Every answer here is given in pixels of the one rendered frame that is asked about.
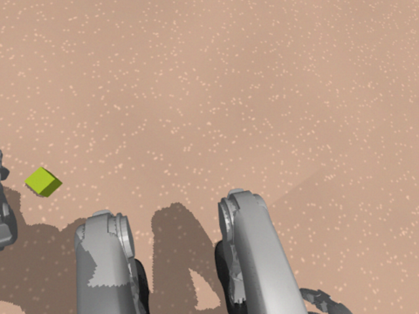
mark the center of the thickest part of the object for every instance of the right robot foot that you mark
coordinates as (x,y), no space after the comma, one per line
(224,277)

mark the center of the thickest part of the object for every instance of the cube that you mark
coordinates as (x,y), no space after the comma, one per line
(43,182)

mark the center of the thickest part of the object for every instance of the left robot foot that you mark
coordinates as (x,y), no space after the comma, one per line
(143,287)

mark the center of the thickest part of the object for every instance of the left robot arm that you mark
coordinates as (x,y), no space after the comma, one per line
(8,224)

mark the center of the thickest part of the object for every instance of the right robot hand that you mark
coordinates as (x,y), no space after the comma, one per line
(323,302)

